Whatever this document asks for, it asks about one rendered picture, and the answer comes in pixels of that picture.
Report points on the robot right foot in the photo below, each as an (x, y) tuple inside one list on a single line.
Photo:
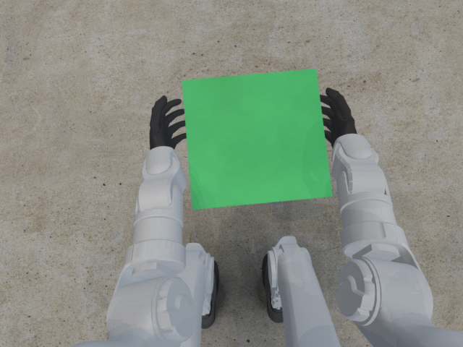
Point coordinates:
[(275, 314)]

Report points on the robot right forearm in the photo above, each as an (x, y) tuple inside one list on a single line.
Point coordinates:
[(369, 224)]

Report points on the carton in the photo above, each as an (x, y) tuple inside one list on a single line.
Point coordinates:
[(255, 138)]

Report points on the robot right hand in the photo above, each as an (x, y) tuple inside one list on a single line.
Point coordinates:
[(340, 120)]

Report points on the robot right shin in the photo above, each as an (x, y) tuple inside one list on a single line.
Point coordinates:
[(275, 296)]

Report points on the right robot upper arm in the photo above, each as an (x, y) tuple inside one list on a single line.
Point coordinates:
[(391, 304)]

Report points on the left robot upper arm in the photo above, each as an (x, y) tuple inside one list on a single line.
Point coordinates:
[(158, 312)]

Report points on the robot left hand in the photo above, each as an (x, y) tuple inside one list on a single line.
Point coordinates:
[(160, 132)]

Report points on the robot left forearm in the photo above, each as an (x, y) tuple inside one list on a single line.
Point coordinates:
[(157, 248)]

